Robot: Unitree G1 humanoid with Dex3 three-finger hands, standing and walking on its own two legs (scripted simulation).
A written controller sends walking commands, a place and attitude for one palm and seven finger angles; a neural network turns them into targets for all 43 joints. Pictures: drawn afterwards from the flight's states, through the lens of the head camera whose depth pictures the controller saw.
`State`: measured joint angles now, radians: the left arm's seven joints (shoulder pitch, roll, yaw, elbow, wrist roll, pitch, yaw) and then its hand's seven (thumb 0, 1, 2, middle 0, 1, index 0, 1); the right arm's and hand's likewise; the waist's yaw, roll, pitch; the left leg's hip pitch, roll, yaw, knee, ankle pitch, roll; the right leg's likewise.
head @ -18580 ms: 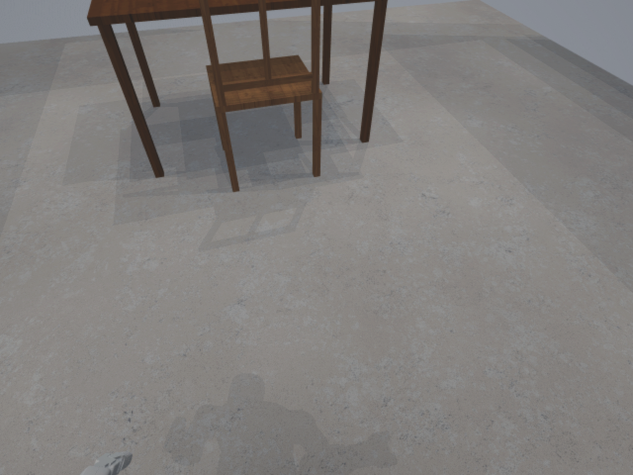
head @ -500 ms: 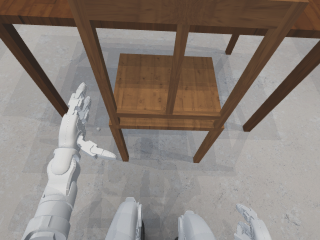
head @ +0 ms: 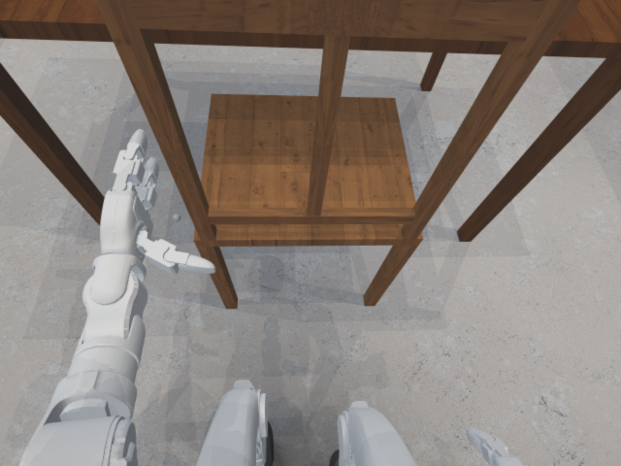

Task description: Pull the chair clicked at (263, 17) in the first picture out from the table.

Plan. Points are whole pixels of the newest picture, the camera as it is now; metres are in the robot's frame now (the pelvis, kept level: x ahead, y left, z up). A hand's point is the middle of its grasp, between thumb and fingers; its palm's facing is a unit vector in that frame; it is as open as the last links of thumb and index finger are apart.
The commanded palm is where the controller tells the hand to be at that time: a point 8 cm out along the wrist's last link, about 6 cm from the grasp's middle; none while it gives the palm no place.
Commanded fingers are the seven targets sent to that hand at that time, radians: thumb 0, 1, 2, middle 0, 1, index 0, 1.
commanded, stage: push the fingers through the gap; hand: left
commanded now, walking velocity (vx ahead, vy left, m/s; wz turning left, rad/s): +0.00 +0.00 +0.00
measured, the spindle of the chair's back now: (322, 147) +0.51 -0.01 +0.06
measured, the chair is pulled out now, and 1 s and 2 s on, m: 0.00 0.00 0.00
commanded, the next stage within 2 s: hook a spindle and tug to test in 0.88 s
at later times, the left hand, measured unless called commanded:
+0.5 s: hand (187, 182) +0.47 +0.17 +0.03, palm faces +0.03 -1.00 -0.04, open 17.0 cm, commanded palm +0.44 +0.21 +0.03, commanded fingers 0.00 -0.50 0.30 -0.06 -0.08 -0.06 -0.08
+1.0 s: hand (184, 189) +0.46 +0.17 +0.03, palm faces +0.03 -1.00 -0.03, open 17.0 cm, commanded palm +0.43 +0.21 +0.03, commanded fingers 0.00 -0.50 0.30 -0.10 -0.19 -0.10 -0.19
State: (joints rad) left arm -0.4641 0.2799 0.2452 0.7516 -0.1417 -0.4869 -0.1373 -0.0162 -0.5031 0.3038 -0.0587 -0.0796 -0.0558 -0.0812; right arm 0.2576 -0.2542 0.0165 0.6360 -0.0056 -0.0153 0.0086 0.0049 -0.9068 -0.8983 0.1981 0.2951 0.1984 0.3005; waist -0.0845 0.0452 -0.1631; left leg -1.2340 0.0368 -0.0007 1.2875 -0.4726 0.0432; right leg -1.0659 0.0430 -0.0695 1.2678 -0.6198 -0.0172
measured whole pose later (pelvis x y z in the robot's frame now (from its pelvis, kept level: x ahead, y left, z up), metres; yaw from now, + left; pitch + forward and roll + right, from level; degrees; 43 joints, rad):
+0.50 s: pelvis +0.00 +0.00 +0.00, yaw -1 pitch +26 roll -5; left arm -0.66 0.32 0.29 0.92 -0.09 -0.50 -0.12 -0.02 -0.50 0.30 -0.06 -0.08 -0.06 -0.08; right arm 0.29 -0.25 0.01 0.65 -0.03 0.04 0.04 0.00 -0.91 -0.90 0.20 0.30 0.20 0.30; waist -0.12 0.05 -0.16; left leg -1.27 0.04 0.00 1.30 -0.48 0.05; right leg -1.10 0.05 -0.07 1.27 -0.62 -0.01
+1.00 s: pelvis +0.00 +0.00 +0.00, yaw +0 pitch +25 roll -5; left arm -0.67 0.33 0.30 0.98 -0.09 -0.52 -0.13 -0.02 -0.50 0.30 -0.06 -0.08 -0.06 -0.08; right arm 0.28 -0.25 0.01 0.64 -0.02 0.05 0.04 0.00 -0.91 -0.90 0.20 0.30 0.20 0.30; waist -0.12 0.05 -0.16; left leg -1.27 0.04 -0.01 1.29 -0.47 0.05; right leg -1.10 0.05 -0.07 1.27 -0.61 -0.02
